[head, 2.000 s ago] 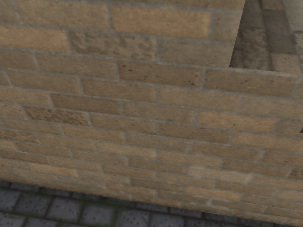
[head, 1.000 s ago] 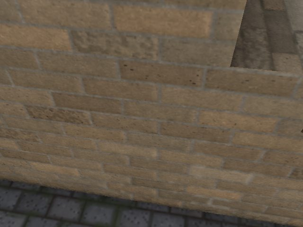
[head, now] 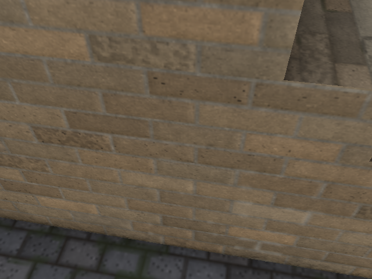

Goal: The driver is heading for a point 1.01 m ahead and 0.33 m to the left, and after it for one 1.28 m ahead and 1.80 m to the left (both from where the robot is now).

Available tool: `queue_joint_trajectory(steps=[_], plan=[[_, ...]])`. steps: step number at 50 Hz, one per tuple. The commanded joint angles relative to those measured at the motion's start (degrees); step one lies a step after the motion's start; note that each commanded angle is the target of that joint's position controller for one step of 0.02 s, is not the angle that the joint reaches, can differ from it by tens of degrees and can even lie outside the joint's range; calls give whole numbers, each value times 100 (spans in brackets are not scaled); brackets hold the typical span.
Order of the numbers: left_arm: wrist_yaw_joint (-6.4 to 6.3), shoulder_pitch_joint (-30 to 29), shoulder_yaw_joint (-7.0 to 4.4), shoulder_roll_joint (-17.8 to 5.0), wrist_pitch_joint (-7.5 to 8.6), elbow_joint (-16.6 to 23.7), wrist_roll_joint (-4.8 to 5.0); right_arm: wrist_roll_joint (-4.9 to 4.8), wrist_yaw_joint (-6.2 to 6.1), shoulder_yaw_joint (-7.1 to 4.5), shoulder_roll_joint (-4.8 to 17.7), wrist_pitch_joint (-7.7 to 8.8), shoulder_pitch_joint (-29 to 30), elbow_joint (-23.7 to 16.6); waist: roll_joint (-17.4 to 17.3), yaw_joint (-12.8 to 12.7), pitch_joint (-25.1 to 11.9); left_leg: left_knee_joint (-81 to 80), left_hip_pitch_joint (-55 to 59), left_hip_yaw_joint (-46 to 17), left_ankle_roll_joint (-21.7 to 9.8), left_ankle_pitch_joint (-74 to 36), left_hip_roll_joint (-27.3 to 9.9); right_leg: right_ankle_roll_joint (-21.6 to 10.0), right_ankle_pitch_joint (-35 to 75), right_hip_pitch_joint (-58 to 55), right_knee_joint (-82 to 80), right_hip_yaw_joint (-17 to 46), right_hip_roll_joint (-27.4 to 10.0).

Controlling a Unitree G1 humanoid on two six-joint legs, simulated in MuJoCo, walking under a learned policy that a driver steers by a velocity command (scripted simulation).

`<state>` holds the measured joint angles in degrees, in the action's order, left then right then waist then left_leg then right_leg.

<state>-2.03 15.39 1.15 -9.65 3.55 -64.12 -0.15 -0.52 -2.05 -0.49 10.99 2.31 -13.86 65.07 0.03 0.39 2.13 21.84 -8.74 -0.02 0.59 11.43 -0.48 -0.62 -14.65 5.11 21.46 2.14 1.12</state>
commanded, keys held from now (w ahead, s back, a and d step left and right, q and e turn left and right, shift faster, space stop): w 1.00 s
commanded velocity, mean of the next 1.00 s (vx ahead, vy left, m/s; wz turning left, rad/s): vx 0.00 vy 0.00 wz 0.00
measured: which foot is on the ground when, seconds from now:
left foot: down 0.00-1.00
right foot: down 0.00-1.00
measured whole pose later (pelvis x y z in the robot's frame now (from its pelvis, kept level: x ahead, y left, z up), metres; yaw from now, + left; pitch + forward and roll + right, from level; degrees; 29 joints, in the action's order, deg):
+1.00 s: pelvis -0.01 +0.00 +0.00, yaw +0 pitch -2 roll +0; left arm -1.9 15.1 1.1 -9.7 3.5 -64.5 -0.1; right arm -0.5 -1.9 -0.4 10.8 2.4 -13.9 64.8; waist 0.0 0.3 2.1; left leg 21.8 -9.2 -0.1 0.7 10.9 -0.6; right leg -0.5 -14.2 5.6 21.5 2.0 1.0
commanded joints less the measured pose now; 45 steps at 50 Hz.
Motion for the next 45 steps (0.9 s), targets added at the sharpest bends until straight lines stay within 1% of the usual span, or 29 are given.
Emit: queue_joint_trajectory(steps=[1, 45], plan=[[-11, 295, -71, -486, 32, 83, 1, -1, -12, -74, 526, 29, -252, -95, 25, 2, 149, -274, 97, -440, -137, -822, -533, -145, 965, 387, -390, 464, -620], [4, 265, -76, -487, 31, 55, 2, -1, -1, -67, 521, 42, -254, -119, 28, -7, 148, -295, 46, -445, -117, -742, -533, -141, 830, 426, -413, 451, -617]])
Velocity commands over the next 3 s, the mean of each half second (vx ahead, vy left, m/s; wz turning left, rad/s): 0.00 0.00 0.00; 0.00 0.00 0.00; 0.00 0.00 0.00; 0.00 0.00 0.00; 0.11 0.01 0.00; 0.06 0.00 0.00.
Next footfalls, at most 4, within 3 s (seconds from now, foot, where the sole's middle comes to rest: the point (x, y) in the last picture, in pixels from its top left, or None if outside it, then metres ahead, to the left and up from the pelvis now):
none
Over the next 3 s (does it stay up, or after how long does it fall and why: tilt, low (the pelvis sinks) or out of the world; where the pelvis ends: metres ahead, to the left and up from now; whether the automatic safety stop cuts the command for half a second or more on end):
stays up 0.03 0.02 0.00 its command is cut before an obstacle from the start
